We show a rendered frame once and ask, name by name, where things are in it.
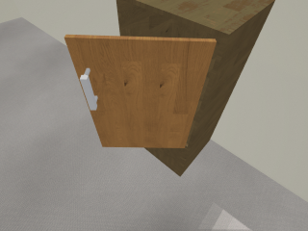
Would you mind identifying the cupboard door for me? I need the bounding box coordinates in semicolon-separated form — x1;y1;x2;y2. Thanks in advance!
64;35;217;148

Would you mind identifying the handle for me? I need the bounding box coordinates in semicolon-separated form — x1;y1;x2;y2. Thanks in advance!
80;68;98;111

